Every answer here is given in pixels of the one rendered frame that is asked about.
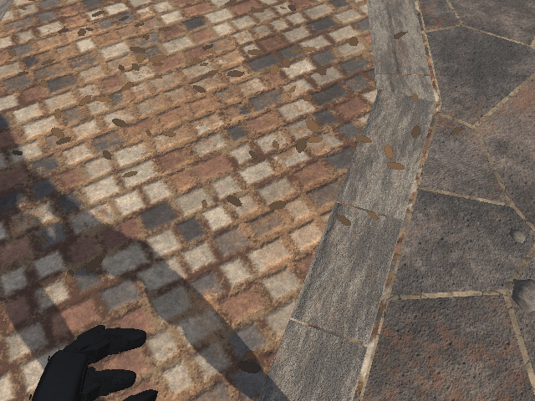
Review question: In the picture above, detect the left robot hand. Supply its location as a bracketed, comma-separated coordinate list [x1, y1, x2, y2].
[29, 325, 158, 401]

